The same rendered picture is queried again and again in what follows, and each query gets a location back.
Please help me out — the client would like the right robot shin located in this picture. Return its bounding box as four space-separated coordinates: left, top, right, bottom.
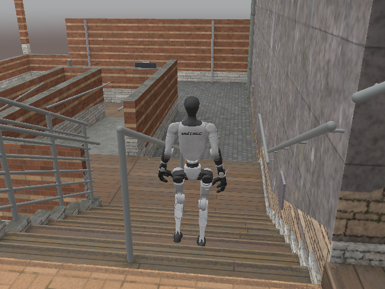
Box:
199 200 208 243

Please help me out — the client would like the right robot foot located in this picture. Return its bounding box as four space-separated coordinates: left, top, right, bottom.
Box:
197 235 206 246

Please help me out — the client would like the left robot upper arm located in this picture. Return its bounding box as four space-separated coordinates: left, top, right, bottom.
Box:
164 122 179 156

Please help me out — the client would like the robot left hand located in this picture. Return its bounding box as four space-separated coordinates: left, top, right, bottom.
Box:
158 170 172 182

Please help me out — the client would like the robot right hand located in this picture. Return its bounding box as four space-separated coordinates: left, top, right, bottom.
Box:
212 177 227 193

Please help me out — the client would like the right robot upper arm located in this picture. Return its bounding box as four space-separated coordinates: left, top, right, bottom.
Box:
205 122 219 157

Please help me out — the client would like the left robot forearm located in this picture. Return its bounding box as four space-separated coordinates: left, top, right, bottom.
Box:
159 147 170 172

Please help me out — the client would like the right robot forearm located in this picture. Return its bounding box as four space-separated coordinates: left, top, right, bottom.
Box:
214 148 226 178

